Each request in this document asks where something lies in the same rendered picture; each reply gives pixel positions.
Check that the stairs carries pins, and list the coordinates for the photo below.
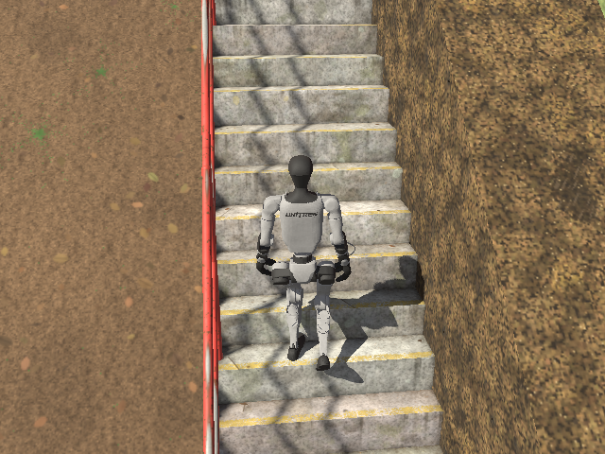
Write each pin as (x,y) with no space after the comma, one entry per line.
(302,77)

